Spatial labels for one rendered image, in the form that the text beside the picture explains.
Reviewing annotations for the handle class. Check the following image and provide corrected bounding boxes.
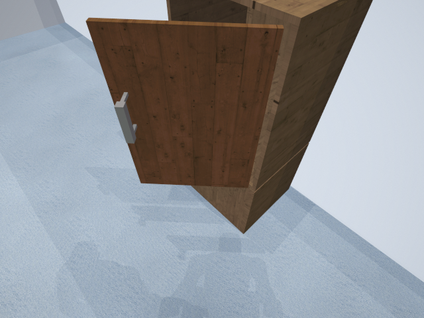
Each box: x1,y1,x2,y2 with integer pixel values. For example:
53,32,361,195
114,92,137,144

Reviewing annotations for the cupboard door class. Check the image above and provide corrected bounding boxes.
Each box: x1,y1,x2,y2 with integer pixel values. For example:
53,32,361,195
86,18,284,188

